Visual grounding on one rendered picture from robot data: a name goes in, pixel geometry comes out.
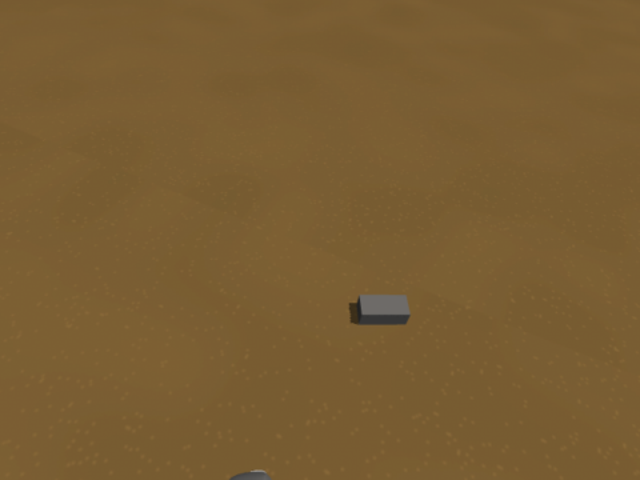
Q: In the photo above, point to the carton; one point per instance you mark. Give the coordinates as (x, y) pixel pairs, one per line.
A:
(382, 310)

